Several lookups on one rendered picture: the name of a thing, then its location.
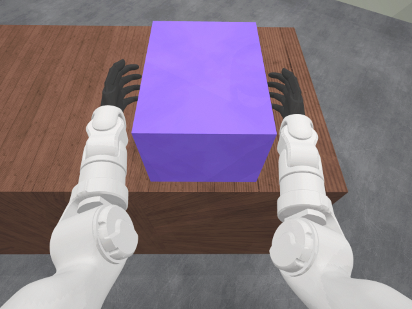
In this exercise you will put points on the right robot forearm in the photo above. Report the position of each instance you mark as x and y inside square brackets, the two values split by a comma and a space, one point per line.
[301, 180]

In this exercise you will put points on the robot right hand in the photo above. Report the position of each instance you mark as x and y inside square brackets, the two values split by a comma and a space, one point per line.
[292, 99]

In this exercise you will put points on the robot right upper arm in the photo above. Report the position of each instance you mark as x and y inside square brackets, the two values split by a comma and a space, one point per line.
[316, 262]

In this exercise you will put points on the pedestal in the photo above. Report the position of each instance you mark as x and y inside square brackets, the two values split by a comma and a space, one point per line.
[51, 81]

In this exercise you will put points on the left robot forearm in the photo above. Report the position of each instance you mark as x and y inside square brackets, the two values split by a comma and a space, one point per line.
[103, 168]

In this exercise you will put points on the carton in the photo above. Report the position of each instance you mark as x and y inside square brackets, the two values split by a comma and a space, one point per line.
[204, 112]

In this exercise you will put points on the robot left upper arm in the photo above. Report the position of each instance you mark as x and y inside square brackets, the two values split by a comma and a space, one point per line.
[89, 251]

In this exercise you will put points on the robot left hand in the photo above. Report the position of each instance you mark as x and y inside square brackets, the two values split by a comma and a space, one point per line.
[113, 93]

